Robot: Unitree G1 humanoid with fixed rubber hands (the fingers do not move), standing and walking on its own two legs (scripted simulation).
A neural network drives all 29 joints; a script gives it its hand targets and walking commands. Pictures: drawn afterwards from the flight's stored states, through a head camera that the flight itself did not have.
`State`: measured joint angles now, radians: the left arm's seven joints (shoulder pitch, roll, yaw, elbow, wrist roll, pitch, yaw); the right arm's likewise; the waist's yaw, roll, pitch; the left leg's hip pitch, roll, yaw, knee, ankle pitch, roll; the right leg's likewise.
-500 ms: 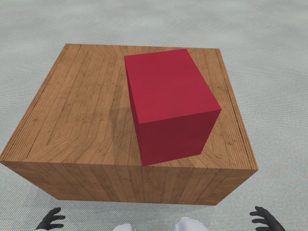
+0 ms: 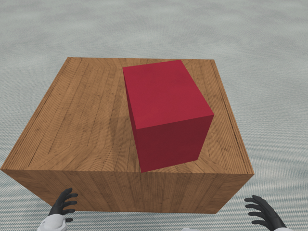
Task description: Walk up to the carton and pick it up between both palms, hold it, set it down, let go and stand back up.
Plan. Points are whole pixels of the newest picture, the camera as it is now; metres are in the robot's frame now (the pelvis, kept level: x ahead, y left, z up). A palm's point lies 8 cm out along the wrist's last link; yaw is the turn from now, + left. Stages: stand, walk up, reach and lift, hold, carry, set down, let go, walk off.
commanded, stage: reach and lift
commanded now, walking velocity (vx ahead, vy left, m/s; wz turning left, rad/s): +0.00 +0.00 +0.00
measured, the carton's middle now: (161, 115) +0.53 -0.02 -0.05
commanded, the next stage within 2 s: none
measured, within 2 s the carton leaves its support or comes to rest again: neither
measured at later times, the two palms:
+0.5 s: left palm (83, 208) +0.21 +0.20 -0.03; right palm (274, 211) +0.19 -0.29 -0.04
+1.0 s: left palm (93, 200) +0.22 +0.17 -0.01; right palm (277, 204) +0.20 -0.29 -0.02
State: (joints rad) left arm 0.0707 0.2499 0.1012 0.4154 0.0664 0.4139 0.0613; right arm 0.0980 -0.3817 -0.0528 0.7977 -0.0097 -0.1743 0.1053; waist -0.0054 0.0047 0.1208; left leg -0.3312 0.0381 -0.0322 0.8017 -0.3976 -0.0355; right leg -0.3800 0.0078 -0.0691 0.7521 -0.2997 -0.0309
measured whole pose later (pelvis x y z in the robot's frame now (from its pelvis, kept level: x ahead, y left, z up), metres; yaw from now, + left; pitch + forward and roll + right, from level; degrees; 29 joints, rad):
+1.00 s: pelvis +0.03 -0.01 +0.02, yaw +0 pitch -2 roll -1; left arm 0.21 0.04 -0.10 0.46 -0.01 -0.23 0.22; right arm 0.13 -0.38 -0.05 0.93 0.33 -0.52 0.28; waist 0.03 0.01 -0.02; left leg -0.25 0.04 -0.03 0.63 -0.34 -0.04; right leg -0.30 0.02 -0.07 0.59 -0.26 -0.03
